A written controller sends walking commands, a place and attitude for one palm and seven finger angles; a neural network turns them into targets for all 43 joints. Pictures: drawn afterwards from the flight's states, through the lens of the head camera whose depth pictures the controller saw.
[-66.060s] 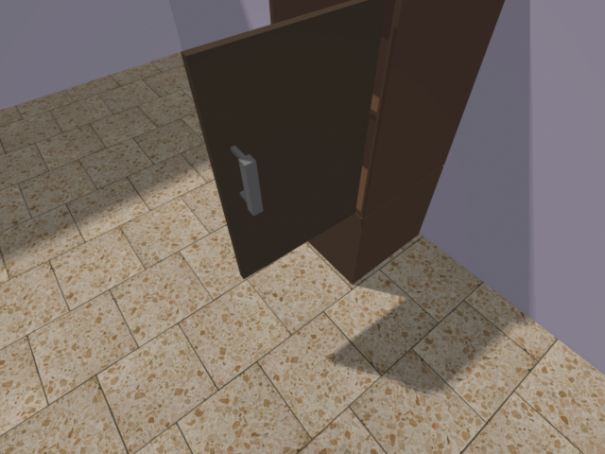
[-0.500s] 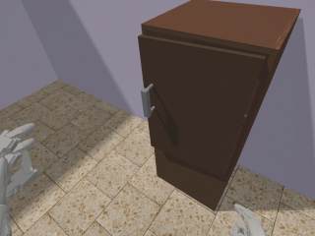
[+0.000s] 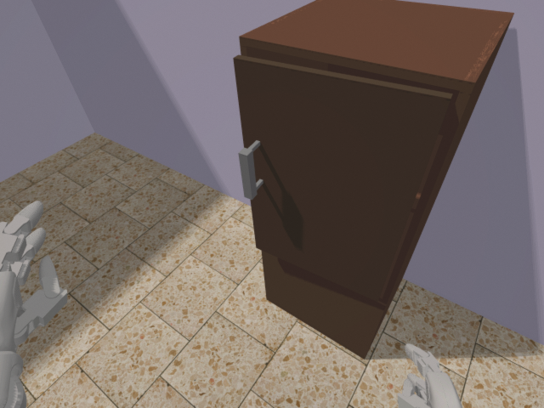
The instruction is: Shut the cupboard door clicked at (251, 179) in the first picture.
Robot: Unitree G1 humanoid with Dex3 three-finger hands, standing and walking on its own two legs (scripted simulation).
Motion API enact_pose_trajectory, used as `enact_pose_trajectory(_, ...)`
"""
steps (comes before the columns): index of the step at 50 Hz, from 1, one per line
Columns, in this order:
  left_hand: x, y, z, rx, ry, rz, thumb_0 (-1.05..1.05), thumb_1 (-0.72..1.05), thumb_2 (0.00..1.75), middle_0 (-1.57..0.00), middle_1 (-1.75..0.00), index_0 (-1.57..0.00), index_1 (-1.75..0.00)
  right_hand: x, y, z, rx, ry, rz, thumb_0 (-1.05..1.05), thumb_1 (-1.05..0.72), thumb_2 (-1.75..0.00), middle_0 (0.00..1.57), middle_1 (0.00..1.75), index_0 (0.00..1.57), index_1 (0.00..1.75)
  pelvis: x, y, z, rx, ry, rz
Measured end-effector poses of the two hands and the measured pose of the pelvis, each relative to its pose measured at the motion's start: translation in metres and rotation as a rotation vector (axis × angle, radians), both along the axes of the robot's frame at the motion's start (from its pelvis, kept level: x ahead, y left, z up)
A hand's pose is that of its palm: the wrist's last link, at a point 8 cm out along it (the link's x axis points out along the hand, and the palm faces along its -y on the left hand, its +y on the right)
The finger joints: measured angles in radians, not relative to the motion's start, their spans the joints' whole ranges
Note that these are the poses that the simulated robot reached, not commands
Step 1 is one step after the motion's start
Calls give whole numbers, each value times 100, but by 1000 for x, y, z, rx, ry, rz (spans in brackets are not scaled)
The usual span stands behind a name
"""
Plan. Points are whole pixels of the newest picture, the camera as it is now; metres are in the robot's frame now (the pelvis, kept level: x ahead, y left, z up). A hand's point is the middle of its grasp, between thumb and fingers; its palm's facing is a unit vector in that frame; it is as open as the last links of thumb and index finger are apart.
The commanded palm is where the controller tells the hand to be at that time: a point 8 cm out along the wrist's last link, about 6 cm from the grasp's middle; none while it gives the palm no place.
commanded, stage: step back with the hand held close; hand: left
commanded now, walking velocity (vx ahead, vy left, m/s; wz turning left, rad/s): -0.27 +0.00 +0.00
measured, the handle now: (253, 169) +0.62 +0.12 +0.00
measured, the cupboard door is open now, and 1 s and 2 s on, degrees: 5 5 5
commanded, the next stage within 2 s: stop stepping back and stand still in 1.24 s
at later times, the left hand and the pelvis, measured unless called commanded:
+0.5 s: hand (11, 326) +0.15 +0.30 +0.15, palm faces +0.38 -0.78 -0.50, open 7.4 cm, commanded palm +0.09 +0.33 +0.17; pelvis -0.05 +0.03 -0.01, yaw -1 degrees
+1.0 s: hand out of the picture +0.06 +0.31 +0.17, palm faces +0.47 -0.75 -0.47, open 7.4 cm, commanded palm -0.01 +0.34 +0.17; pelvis -0.14 +0.03 -0.02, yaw +3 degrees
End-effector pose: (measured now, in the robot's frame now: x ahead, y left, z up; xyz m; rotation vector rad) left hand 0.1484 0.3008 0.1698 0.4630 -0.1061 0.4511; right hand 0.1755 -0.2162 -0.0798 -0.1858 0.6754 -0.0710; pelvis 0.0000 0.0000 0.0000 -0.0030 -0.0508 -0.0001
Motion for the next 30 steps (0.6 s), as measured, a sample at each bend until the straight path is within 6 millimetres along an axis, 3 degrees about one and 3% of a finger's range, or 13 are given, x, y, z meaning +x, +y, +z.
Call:
enact_pose_trajectory(15,0,20,5,106,32,-79,1,89,90,-21,-30,-21,-31,-26,-6,-3,-50,85,-122,1,-90,-90,21,30,20,30,-17,24,-5,-9,66,-15)
enact_pose_trajectory(21,-19,27,7,119,0,-99,1,89,90,-21,-30,-21,-31,-49,4,2,-57,69,-125,1,-90,-90,21,30,20,30,-38,31,-7,-12,65,-18)
enact_pose_trajectory(30,-65,35,4,148,-66,-59,1,89,90,-21,-30,-21,-31,-87,12,-4,-66,58,-84,1,-90,-90,21,30,21,30,-73,31,-14,-27,54,6)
